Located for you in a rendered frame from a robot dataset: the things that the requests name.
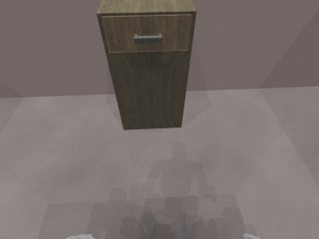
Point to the handle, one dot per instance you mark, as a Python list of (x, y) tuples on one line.
[(152, 39)]

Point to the drawer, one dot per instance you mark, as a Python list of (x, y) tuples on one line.
[(121, 31)]

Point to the cabinet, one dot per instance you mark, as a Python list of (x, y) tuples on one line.
[(150, 86)]

